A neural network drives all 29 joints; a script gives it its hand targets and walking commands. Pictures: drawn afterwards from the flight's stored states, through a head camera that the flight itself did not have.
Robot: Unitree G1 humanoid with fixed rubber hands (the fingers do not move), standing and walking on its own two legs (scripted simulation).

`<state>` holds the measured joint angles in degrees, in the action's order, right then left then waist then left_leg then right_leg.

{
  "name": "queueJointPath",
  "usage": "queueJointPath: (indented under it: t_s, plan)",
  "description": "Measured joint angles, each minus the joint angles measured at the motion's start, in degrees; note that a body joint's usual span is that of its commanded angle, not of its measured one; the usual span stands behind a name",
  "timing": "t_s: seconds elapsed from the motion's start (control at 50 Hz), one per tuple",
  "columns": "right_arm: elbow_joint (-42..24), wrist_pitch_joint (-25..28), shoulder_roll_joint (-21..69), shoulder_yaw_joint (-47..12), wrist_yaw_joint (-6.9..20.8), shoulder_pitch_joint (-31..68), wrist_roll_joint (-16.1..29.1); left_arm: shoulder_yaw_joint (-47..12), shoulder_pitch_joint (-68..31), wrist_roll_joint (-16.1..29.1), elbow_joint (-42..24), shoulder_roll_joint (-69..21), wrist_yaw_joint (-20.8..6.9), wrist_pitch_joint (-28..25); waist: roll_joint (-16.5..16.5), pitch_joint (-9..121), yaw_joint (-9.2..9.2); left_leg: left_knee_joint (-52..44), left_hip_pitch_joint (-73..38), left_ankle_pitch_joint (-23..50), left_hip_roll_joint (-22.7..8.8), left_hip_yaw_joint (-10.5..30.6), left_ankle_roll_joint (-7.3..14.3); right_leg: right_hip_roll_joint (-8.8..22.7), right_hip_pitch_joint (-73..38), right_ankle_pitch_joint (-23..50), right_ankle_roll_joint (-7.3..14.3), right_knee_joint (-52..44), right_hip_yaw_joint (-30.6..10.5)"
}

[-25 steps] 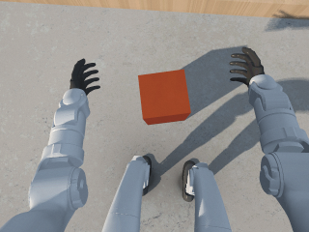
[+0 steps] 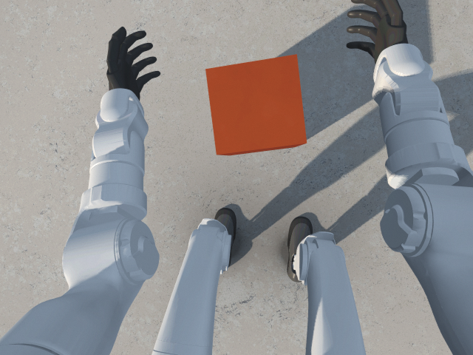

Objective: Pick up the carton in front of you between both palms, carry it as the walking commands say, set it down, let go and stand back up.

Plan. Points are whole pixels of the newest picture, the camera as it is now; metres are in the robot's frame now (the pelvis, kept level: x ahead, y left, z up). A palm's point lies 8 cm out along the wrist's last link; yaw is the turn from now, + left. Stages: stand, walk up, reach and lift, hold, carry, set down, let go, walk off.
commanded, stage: reach and lift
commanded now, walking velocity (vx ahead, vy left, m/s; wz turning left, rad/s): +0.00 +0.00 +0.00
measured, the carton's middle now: (257, 114) +0.50 +0.05 -0.49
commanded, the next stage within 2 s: none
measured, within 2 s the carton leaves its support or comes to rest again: leaves its support in 1.54 s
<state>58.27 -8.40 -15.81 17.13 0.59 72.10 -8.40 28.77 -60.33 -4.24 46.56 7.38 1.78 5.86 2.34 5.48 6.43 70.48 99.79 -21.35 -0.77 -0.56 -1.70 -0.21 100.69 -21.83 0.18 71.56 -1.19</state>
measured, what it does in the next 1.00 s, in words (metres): lowers itself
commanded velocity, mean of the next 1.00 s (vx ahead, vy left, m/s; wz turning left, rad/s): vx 0.00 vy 0.00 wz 0.00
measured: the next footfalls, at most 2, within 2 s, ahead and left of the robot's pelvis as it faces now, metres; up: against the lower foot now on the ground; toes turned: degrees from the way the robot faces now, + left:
none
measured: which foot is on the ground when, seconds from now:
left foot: down 0.00-1.00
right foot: down 0.00-1.00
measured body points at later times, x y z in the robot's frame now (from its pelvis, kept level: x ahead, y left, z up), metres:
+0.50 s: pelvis -0.06 +0.00 -0.21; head +0.31 +0.00 +0.05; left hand +0.47 +0.24 -0.37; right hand +0.54 -0.13 -0.37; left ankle +0.06 +0.13 -0.58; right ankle +0.06 -0.12 -0.58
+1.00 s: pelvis -0.05 +0.01 -0.25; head +0.32 +0.01 -0.01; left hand +0.48 +0.22 -0.43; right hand +0.54 -0.12 -0.43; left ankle +0.06 +0.13 -0.58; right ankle +0.06 -0.12 -0.58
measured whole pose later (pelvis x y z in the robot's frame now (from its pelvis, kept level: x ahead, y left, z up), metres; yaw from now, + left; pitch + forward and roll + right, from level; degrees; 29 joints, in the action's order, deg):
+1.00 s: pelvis -0.05 +0.01 -0.25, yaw +1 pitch +37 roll +2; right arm 70.1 -4.3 -24.5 -3.7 -5.2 90.4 12.9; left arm 10.2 -82.6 14.1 64.6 16.4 8.5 2.1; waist -0.4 -22.1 5.4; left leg 125.5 129.4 -32.6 0.7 -0.3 -1.8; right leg -0.5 130.3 -33.2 -0.9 126.9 -2.4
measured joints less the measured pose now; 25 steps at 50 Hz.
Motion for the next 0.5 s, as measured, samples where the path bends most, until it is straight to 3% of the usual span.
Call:
queueJointPath:
  t_s: [0.12, 0.32, 0.5]
  plan:
    - [-0.3, 1.42, -0.06, -3.12, -2.32, -1.28, 2.81, -1.34, -0.35, 2.21, 2.5, 1.22, 0.79, -1.78, -0.35, 1.25, -0.59, 12.79, 11.11, -4.39, 0.38, 0.08, -0.22, -0.14, 11.13, -4.58, -0.4, 12.81, -0.61]
    - [-0.54, 0.55, -7.19, -13.34, -5.4, 5.93, 13.5, -10.89, -7.64, 12.91, 3.29, 6.06, 4.95, -0.29, -1.63, -9.48, -0.2, 34.29, 24.01, -8.6, 0.74, -0.19, 0.25, -0.37, 24.44, -8.36, -0.76, 34.75, -1.28]
    - [8.29, -0.05, -10.05, -17.82, -5.33, 16.26, 18.09, -14.42, -17.51, 15.79, 10.92, 8.2, 6.37, 0.53, -2.05, -19.67, 0.19, 45.13, 28.04, -8.58, 1.15, 0.4, -0.3, -0.32, 28.32, -8.47, -0.47, 45.57, -0.89]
